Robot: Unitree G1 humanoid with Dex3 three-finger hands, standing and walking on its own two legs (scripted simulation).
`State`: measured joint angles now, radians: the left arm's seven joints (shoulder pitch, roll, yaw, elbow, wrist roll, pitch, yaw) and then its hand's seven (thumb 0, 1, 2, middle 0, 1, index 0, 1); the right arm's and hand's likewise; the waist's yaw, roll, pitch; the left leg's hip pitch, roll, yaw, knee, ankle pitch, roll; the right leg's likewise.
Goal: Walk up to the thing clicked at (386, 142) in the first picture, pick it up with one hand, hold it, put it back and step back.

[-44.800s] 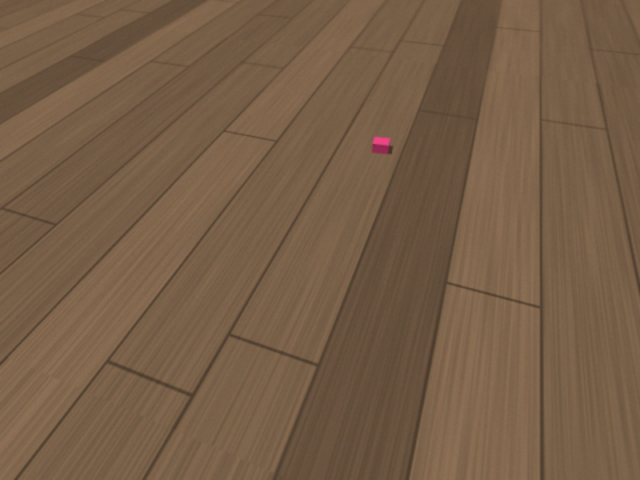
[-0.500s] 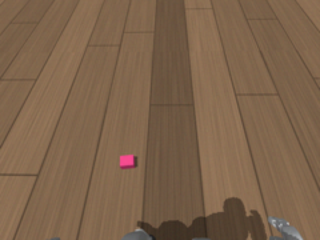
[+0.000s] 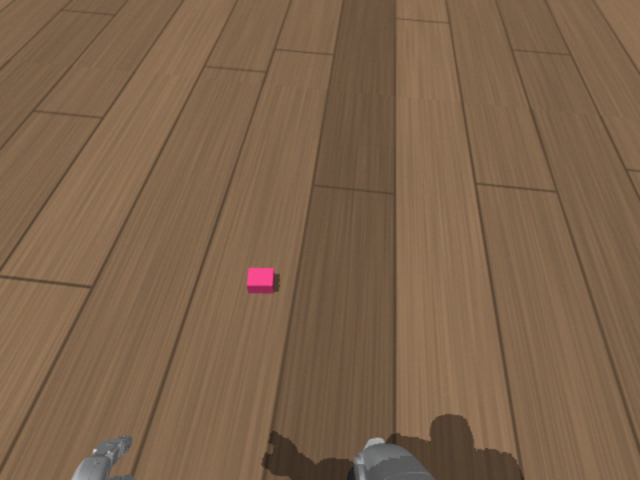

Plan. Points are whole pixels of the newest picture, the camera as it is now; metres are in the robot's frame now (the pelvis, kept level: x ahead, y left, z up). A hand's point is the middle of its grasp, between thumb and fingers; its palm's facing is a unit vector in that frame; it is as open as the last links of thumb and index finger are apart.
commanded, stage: step back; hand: left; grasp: from above
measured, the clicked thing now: (261, 280) +0.78 +0.18 -0.73
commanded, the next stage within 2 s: stand in 2.00 s
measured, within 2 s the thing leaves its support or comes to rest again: neither
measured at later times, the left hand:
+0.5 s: hand out of the picture -0.07 +0.22 -0.12, palm faces -0.05 -0.90 -0.42, open 7.4 cm
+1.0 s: hand out of the picture -0.26 +0.21 -0.15, palm faces -0.07 -0.92 -0.39, open 7.4 cm
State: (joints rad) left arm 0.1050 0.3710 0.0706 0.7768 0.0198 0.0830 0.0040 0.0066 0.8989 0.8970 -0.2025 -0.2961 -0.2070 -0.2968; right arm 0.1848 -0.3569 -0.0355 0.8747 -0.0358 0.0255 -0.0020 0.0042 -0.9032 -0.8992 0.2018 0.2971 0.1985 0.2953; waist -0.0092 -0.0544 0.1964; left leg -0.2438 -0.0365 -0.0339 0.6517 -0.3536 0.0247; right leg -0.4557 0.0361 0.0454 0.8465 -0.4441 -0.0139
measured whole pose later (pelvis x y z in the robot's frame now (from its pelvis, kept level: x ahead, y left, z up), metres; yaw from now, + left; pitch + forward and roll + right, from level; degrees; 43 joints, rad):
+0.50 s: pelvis -0.16 -0.04 +0.01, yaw -3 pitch -1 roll +2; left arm 0.21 0.35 0.06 0.84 0.04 0.06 0.00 0.01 0.90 0.90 -0.21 -0.30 -0.21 -0.30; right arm 0.17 -0.42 -0.05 0.85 0.00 0.05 -0.02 0.00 -0.90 -0.90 0.20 0.30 0.20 0.30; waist 0.02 0.03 0.12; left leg -0.47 -0.11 -0.14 1.14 -0.47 0.00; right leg -0.32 -0.03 0.05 0.64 -0.30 -0.01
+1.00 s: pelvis -0.35 -0.06 +0.00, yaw -4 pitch -2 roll -1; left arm 0.20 0.38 0.06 0.91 0.02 0.02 0.00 0.01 0.90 0.90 -0.20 -0.30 -0.21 -0.30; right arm 0.08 -0.40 -0.04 0.83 -0.04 0.04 0.01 0.00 -0.90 -0.90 0.20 0.30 0.20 0.30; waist 0.01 0.02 0.15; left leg -0.42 0.07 0.01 0.67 -0.21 0.01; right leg -0.17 0.04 0.03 0.61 -0.41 0.00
